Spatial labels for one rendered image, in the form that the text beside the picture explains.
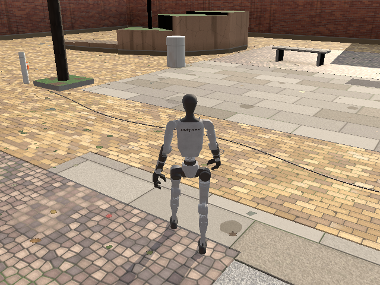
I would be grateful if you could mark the robot right upper arm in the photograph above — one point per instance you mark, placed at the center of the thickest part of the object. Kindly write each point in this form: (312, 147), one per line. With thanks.
(208, 125)

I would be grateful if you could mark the right robot foot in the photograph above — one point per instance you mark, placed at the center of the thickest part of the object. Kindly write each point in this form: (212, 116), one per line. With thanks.
(202, 249)

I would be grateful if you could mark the robot head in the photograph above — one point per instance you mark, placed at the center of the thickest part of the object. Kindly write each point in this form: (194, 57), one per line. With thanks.
(189, 104)

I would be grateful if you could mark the right robot forearm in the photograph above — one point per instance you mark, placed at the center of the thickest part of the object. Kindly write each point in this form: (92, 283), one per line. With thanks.
(216, 154)

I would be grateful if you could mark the robot left upper arm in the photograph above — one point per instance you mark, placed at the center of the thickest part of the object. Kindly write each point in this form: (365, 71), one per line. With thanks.
(171, 125)

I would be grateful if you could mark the right robot hand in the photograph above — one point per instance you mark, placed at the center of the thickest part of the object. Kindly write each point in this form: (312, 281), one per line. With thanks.
(218, 163)

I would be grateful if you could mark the left robot hand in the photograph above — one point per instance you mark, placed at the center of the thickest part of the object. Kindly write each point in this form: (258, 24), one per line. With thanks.
(156, 181)

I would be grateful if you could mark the left robot forearm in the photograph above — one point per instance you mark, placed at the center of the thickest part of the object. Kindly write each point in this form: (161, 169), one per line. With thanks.
(161, 161)

